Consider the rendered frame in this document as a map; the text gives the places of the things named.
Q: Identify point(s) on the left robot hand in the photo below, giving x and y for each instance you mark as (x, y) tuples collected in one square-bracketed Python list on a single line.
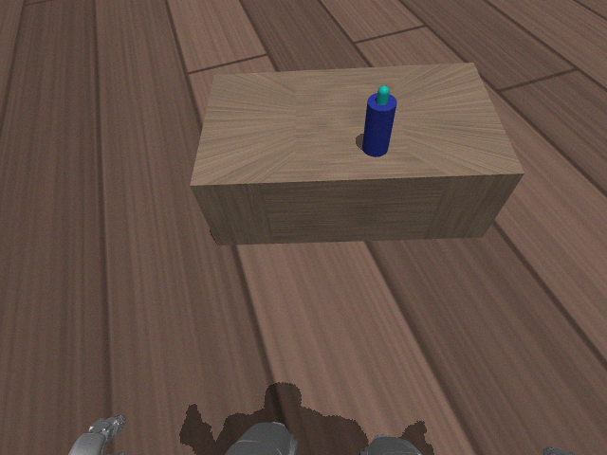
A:
[(99, 434)]

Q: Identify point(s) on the bottle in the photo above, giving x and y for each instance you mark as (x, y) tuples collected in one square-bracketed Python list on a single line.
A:
[(379, 121)]

